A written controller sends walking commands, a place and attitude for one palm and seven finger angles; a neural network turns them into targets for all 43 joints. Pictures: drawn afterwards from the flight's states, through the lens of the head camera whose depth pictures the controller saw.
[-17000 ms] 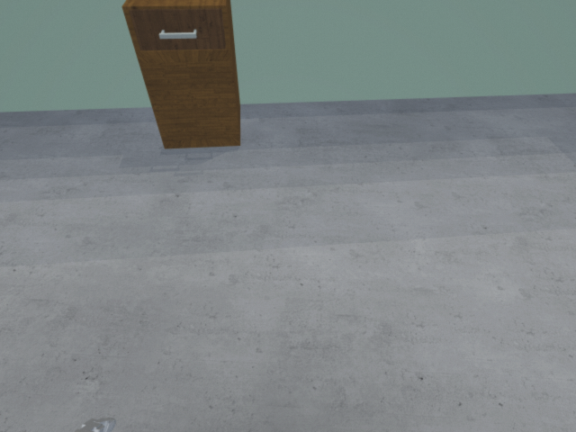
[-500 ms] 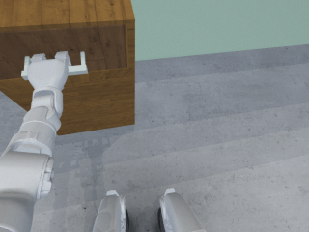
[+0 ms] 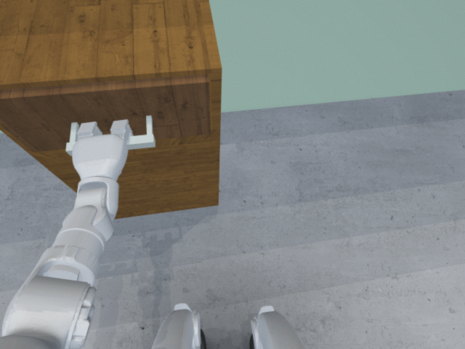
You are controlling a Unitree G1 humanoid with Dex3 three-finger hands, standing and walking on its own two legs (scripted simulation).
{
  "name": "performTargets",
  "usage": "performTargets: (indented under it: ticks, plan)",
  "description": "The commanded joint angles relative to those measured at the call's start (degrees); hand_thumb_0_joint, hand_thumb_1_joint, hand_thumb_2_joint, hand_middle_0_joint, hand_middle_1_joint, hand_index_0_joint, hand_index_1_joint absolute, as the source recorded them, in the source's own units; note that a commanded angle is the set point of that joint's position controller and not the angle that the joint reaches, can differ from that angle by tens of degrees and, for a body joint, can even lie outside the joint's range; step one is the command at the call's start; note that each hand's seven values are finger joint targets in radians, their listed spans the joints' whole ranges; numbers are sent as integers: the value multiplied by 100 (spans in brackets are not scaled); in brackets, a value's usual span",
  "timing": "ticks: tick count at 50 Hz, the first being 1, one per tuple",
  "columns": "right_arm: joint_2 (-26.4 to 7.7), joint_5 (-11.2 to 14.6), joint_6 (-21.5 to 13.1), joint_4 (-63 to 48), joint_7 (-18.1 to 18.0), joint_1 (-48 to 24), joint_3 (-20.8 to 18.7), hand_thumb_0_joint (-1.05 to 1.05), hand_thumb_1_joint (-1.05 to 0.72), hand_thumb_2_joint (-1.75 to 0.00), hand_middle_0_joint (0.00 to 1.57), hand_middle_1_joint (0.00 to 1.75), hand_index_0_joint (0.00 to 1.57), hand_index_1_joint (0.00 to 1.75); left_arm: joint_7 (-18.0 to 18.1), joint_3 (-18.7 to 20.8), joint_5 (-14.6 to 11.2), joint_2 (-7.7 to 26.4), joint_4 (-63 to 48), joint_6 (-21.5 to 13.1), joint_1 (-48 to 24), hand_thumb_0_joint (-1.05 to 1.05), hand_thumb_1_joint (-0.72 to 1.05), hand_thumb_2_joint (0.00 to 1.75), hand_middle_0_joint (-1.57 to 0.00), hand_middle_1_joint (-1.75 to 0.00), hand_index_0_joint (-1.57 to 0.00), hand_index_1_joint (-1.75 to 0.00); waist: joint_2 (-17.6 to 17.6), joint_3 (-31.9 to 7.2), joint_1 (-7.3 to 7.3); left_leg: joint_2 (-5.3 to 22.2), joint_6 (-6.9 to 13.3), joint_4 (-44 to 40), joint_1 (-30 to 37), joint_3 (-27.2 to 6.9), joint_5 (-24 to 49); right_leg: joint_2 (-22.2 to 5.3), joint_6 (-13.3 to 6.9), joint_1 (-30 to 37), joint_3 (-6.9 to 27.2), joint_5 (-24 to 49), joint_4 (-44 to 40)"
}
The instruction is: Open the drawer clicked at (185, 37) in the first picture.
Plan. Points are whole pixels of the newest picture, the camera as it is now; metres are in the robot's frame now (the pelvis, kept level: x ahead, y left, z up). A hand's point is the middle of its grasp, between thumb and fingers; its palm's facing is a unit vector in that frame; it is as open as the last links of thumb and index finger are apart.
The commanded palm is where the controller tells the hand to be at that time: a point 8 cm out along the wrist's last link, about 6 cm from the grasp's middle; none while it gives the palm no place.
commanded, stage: pull the drawer open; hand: left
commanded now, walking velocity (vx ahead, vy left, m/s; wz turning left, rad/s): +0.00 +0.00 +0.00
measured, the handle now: (112, 135) +0.51 +0.22 -0.03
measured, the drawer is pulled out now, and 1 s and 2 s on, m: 0.02 0.12 0.21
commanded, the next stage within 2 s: none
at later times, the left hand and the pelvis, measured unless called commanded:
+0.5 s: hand (113, 190) +0.40 +0.21 -0.05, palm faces -0.06 -0.06 -1.00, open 5.6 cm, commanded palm +0.36 +0.19 -0.01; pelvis +0.02 +0.00 +0.02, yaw +0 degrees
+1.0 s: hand (112, 221) +0.34 +0.20 -0.05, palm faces -0.04 -0.06 -1.00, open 5.7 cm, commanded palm +0.30 +0.20 -0.01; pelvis +0.00 +0.00 +0.01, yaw +0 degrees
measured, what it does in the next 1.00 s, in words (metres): stands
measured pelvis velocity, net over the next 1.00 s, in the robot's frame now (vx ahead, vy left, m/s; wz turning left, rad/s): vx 0.00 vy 0.00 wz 0.00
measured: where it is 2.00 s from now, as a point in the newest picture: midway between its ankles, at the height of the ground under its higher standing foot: outside the picture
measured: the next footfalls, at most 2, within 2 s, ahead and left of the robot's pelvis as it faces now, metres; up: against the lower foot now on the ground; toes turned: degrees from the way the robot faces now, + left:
none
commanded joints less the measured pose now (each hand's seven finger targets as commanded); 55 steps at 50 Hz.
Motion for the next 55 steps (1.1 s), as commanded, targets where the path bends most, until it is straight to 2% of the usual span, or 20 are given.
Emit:
performTargets:
  ticks: [1,4,5,7,9,11,13,15,17,19,21,23,24,27,28,31,33,37,42,55]
  plan:
    - [-941,-17,-23,-332,-70,792,-364,0,-90,-90,20,30,20,30,270,237,-23,641,-951,29,-444,0,90,90,-40,-135,-40,-135,153,-2847,249,-52,-64,-503,3018,-157,4146,37,-234,1254,-312,3601,-537]
    - [-922,3,-1,-393,-69,680,-362,0,-90,-90,20,30,20,30,308,122,9,481,-1071,86,-222,0,90,90,-40,-135,-40,-135,36,-2681,246,-57,-68,-586,2958,-162,4025,31,-237,1330,-314,3545,-605]
    - [-924,-9,-6,-394,-67,648,-365,0,-90,-90,20,30,20,30,331,145,5,504,-1203,85,-285,0,90,90,-40,-135,-40,-135,193,-2738,246,-37,-83,-584,3114,-206,4181,29,-247,1243,-315,3533,-586]
    - [-920,-8,24,-446,-69,613,-363,0,-90,-90,20,30,20,30,373,231,34,549,-1298,137,77,0,90,90,-40,-135,-40,-135,125,-2784,343,-36,-92,-605,3196,-193,4355,27,-245,1362,-317,3627,-581]
    - [-892,7,24,-482,-59,537,-368,0,-90,-90,20,30,20,30,386,-28,11,209,-1330,197,127,0,90,90,-40,-135,-40,-135,56,-2568,256,-52,-80,-660,3108,-158,4115,23,-238,1379,-327,3553,-690]
    - [-903,3,30,-487,-78,515,-360,0,-90,-90,20,30,20,30,409,90,52,357,-1389,227,167,0,90,90,-40,-135,-40,-135,30,-2625,294,-47,-82,-663,3164,-182,4226,16,-239,1404,-316,3605,-654]
    - [-889,-1,32,-526,-77,469,-360,0,-90,-90,20,30,20,30,410,-34,66,196,-1474,278,282,0,90,90,-40,-135,-40,-135,52,-2622,290,-48,-87,-690,3193,-172,4236,10,-241,1439,-328,3615,-682]
    - [-892,-7,41,-548,-77,421,-356,0,-90,-90,20,30,20,30,419,85,66,305,-1554,316,503,0,90,90,-40,-135,-40,-135,80,-2624,365,-40,-103,-714,3285,-208,4322,11,-254,1453,-326,3569,-678]
    - [-867,2,46,-592,-66,359,-352,0,-90,-90,20,30,20,30,425,-80,74,98,-1699,344,604,0,90,90,-40,-135,-40,-135,167,-2557,352,-32,-107,-735,3355,-199,4384,10,-255,1407,-334,3563,-713]
    - [-856,13,50,-621,-62,299,-352,0,-90,-90,20,30,20,30,428,-208,75,-66,-1662,392,737,0,90,90,-40,-135,-40,-135,28,-2410,318,-41,-100,-776,3273,-196,4159,18,-256,1418,-347,3428,-773]
    - [-861,3,44,-652,-70,296,-358,0,-90,-90,20,30,20,30,434,-153,66,-24,-1893,383,818,0,90,90,-40,-135,-40,-135,29,-2591,351,-26,-90,-762,3400,-210,4372,4,-248,1503,-332,3587,-739]
    - [-846,7,36,-699,-61,245,-332,0,-90,-90,20,30,20,30,429,-153,59,-27,-1952,417,1121,0,90,90,-40,-135,-40,-135,86,-2519,420,-52,-98,-789,3345,-163,4369,9,-260,1616,-324,3677,-758]
    - [-841,15,38,-682,-65,201,-334,0,-90,-90,20,30,20,30,430,-221,75,-86,-1960,428,1082,0,90,90,-40,-135,-40,-135,-27,-2412,352,-44,-96,-797,3291,-177,4200,5,-257,1564,-331,3578,-787]
    - [-833,4,12,-702,-88,170,-323,0,-90,-90,20,30,20,30,445,-123,91,24,-2119,406,1238,0,90,90,-40,-135,-40,-135,-64,-2437,400,-45,-89,-808,3251,-169,4185,3,-261,1654,-313,3645,-761]
    - [-823,0,-2,-729,-80,149,-335,0,-90,-90,20,30,20,30,447,-176,63,-83,-2179,399,1374,0,90,90,-40,-135,-40,-135,-65,-2411,411,-72,-76,-805,3226,-120,4135,-2,-257,1727,-301,3716,-798]
    - [-818,-6,-34,-766,-86,109,-309,0,-90,-90,20,30,20,30,486,2,75,113,-2407,374,1673,0,90,90,-40,-135,-40,-135,51,-2527,522,-69,-93,-808,3263,-133,4274,-15,-270,1815,-287,3821,-725]
    - [-810,7,-49,-794,-75,34,-304,0,-90,-90,20,30,20,30,515,-88,56,-44,-2411,396,1902,0,90,90,-40,-135,-40,-135,-89,-2278,495,-84,-92,-843,3135,-120,4039,-9,-270,1795,-300,3700,-787]
    - [-811,-6,-79,-798,-80,-32,-307,0,-90,-90,20,30,20,30,607,42,90,77,-2643,403,2040,0,90,90,-40,-135,-40,-135,-45,-2355,523,-97,-86,-814,3152,-101,4002,-17,-276,1822,-282,3763,-750]
    - [-803,10,-106,-826,-80,-166,-289,0,-90,-90,20,30,20,30,652,-28,104,0,-2664,496,2163,0,90,90,-40,-135,-40,-135,-84,-2132,516,-120,-100,-868,3045,-111,3600,-3,-295,1704,-310,3405,-778]
    - [-772,27,-140,-960,-126,-420,-262,0,-90,-90,20,30,20,30,634,-132,98,-90,-2916,545,2496,0,90,90,-40,-135,-40,-135,-76,-2096,603,-148,-93,-915,2998,-123,3111,7,-334,1606,-309,2924,-774]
